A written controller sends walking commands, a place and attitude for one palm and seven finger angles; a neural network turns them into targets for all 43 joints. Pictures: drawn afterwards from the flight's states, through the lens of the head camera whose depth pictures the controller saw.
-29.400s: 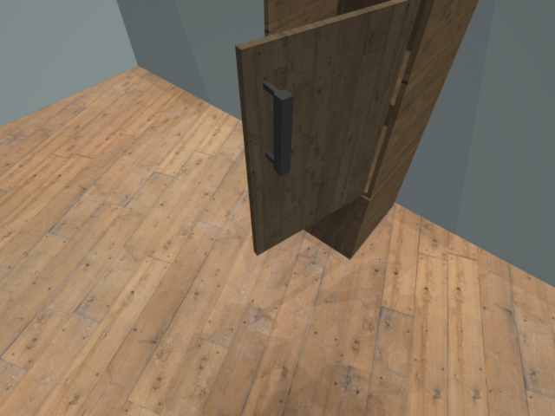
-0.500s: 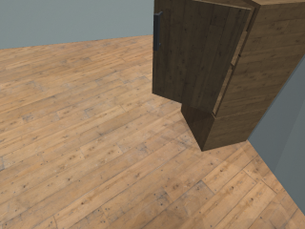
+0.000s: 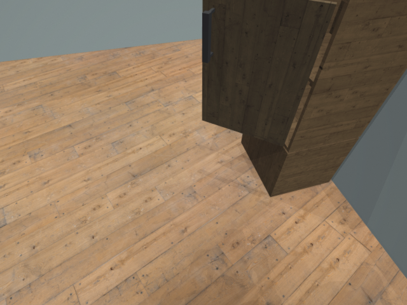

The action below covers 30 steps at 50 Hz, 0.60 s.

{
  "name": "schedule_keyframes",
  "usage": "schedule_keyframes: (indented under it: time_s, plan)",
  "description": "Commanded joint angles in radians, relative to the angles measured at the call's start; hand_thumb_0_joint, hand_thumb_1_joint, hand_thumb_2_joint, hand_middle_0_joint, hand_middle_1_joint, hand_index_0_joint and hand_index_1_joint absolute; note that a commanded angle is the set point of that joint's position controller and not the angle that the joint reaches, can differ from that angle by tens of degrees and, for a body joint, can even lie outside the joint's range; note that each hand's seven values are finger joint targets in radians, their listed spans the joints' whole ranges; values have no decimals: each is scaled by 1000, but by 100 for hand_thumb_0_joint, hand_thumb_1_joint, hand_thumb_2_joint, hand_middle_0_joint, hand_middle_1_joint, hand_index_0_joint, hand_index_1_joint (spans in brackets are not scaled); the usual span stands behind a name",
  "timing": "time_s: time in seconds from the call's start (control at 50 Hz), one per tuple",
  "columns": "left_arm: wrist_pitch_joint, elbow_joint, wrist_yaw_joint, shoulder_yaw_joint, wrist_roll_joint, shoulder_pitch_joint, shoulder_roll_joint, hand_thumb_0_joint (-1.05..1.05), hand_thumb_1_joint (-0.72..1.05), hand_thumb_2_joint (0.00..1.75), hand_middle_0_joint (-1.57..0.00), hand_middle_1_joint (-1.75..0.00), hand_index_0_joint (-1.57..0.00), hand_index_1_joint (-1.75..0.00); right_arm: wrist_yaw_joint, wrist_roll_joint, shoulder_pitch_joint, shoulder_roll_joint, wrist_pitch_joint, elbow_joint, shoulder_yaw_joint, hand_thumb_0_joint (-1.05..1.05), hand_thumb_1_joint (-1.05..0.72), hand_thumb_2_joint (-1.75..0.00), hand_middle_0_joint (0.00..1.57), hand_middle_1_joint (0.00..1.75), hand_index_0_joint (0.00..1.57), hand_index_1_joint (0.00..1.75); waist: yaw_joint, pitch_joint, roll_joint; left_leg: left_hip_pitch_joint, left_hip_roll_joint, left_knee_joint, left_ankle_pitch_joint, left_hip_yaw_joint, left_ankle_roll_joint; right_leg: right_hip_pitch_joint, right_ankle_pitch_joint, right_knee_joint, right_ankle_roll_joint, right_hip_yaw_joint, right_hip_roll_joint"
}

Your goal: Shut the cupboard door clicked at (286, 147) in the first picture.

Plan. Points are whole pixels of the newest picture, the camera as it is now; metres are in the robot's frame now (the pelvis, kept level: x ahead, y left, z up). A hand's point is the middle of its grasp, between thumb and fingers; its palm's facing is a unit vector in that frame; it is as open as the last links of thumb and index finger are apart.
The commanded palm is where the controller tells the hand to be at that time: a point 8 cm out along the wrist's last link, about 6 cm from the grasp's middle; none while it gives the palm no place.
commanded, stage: look to check the result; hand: left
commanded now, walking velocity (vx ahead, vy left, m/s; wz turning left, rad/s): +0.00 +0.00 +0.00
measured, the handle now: (209, 36) +0.96 +0.02 +0.09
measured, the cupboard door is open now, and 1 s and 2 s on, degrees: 48 48 48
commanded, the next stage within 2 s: walk to a spot facing it in 0.12 s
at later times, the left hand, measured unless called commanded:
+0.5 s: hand out of the picture +0.05 +0.20 -0.18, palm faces +0.10 -0.96 -0.25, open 7.4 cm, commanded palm none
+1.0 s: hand out of the picture +0.05 +0.26 -0.16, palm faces +0.36 -0.90 -0.24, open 7.4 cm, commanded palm none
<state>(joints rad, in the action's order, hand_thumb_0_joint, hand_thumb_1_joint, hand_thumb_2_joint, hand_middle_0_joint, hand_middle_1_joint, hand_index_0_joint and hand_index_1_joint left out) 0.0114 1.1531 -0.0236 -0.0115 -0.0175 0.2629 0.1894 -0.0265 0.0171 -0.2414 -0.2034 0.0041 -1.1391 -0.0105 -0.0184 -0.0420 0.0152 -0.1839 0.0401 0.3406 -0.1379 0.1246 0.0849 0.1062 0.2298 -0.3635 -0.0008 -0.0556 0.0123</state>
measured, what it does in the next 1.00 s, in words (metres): lifts its right foot, turning left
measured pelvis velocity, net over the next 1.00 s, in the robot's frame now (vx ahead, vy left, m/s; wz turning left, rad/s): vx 0.03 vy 0.02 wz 0.41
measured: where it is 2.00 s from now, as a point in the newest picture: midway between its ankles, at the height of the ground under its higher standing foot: outside the picture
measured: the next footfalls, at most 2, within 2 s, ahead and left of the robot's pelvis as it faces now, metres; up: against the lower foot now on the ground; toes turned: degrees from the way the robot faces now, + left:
right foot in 1.20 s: +0.20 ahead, -0.09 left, +0.00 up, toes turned +32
left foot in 1.62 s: +0.16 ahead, +0.21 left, +0.00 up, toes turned +55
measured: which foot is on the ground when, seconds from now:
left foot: down 0.00-1.00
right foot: down 0.00-0.68, up 0.70-1.00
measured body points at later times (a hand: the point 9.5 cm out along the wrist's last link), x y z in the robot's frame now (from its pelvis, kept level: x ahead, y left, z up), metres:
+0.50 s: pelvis +0.01 -0.01 -0.01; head +0.05 +0.00 +0.44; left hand +0.05 +0.25 -0.16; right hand +0.07 -0.25 -0.16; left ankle +0.04 +0.06 -0.75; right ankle -0.02 -0.12 -0.75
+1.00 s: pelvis +0.03 +0.02 +0.00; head +0.07 +0.06 +0.45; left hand +0.03 +0.30 -0.15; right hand +0.14 -0.21 -0.14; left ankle +0.03 +0.09 -0.75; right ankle +0.07 -0.16 -0.68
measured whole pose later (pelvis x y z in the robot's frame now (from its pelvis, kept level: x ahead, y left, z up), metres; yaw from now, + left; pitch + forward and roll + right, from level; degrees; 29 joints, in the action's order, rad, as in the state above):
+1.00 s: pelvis +0.03 +0.02 +0.00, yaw +24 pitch +3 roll -3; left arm -0.03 0.91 0.01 -0.08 -0.03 0.14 0.26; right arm -0.01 0.04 -0.27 -0.21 0.00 -0.95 -0.05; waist -0.05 -0.07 0.02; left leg -0.32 0.06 0.42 -0.15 -0.08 0.08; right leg 0.46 0.35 -0.95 0.07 0.01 0.05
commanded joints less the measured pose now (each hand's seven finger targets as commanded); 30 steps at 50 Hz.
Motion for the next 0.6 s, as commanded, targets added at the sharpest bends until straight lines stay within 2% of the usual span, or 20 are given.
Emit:
schedule_keyframes:
  time_s: [0.0,0.08,0.14,0.22,0.24,0.3,0.32,0.36,0.38,0.44,0.48,0.52,0.54,0.56,0.58]
  plan:
    - [13,-29,-8,-21,1,28,145,0,90,90,-20,-30,-20,-30,-6,-5,-10,-157,13,36,-24,0,-90,-90,20,30,20,30,6,-21,-18,50,-172,-97,-37,-199,-35,85,-13,92,-42,112,100]
    - [15,-34,-6,-23,1,5,168,0,90,90,-20,-30,-20,-30,-4,-7,13,-181,16,42,-25,0,-90,-90,20,30,20,30,6,1,-12,69,-175,-92,1,-201,-35,70,-34,95,-42,110,101]
    - [14,-36,-3,-23,1,-14,177,0,90,90,-20,-30,-20,-30,-3,-4,32,-193,16,42,-26,0,-90,-90,20,30,20,30,4,-14,-2,68,-176,-103,-10,-202,-39,75,-28,100,-41,112,105]
    - [18,-40,-2,-25,2,-42,200,0,90,90,-20,-30,-20,-30,-2,-6,57,-212,20,45,-26,0,-90,-90,20,30,20,30,5,13,-12,89,-179,-91,66,-201,-39,51,-71,103,-40,112,110]
    - [15,-42,-2,-26,2,-44,195,0,90,90,-20,-30,-20,-30,-1,-6,58,-207,20,47,-25,0,-90,-90,20,30,20,30,5,16,-4,80,-176,-84,82,-209,-40,42,-73,94,-36,100,115]
    - [-4,-41,-14,-18,4,-6,130,0,90,90,-20,-30,-20,-30,5,-5,28,-126,2,49,-9,0,-90,-90,20,30,20,30,7,26,-21,35,-168,-24,170,-210,-49,24,-113,32,-17,64,132]
    - [-10,-48,-15,-24,4,-4,139,0,90,90,-20,-30,-20,-30,7,-4,28,-130,-3,53,-11,0,-90,-90,20,30,20,30,11,18,-10,6,-166,-10,164,-220,-47,20,-105,12,-18,55,135]
    - [-18,-68,-17,-37,3,-5,159,0,90,90,-20,-30,-20,-30,10,-3,42,-146,-12,74,-20,0,-90,-90,20,30,20,30,18,7,-6,-56,-164,15,152,-248,-44,12,-99,-19,-27,44,145]
    - [-19,-78,-17,-44,1,4,169,0,90,90,-20,-30,-20,-30,11,-3,45,-152,-14,87,-25,0,-90,-90,20,30,20,30,22,27,-13,-76,-159,44,177,-250,-44,-6,-127,-30,-33,40,156]
    - [-22,-115,-20,-65,1,-1,192,0,90,90,-20,-30,-20,-30,15,-2,45,-143,-22,118,-37,0,-90,-90,20,30,20,30,25,48,-43,-155,-126,140,187,-237,-57,-50,-183,-62,-76,50,221]
    - [-24,-140,-23,-77,-3,-1,209,0,90,90,-20,-30,-20,-30,18,-1,42,-133,-29,145,-46,0,-90,-90,20,30,20,30,30,59,-122,-205,-81,283,133,-175,-78,-74,-239,-54,-125,73,297]
    - [-20,-170,-26,-82,-5,-25,205,0,90,90,-20,-30,-20,-30,21,3,64,-114,-41,169,-56,0,-90,-90,20,30,20,30,29,22,-178,-269,-66,509,-256,-113,-99,-48,-381,-23,-198,88,402]
    - [-19,-185,-29,-85,-11,-45,210,0,90,90,-20,-30,-20,-30,24,2,73,-111,-46,184,-60,0,-90,-90,20,30,20,30,23,4,-170,-289,-82,575,-349,-110,-101,-27,-426,-19,-210,77,429]
    - [-18,-200,-29,-87,-16,-67,215,0,90,90,-20,-30,-20,-30,29,-1,84,-102,-51,200,-64,0,-90,-90,20,30,20,30,16,-22,-167,-282,-98,594,-383,-105,-102,11,-442,-19,-199,41,433]
    - [-18,-214,-30,-91,-19,-90,217,0,90,90,-20,-30,-20,-30,34,-4,78,-100,-50,216,-65,0,-90,-90,20,30,20,30,1,-35,-161,-266,-122,539,-382,-111,-102,27,-463,-53,-177,13,431]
